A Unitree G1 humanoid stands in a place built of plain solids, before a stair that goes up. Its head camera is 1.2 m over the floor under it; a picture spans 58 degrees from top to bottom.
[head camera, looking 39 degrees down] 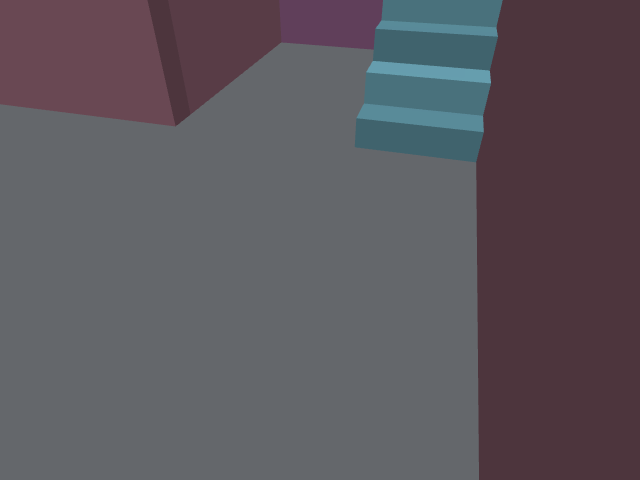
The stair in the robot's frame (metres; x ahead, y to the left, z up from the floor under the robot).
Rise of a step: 0.19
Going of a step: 0.23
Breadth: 0.70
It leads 15 degrees to the right of straight ahead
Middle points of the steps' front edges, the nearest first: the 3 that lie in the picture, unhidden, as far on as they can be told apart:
2.27 -0.55 0.18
2.49 -0.61 0.37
2.72 -0.67 0.55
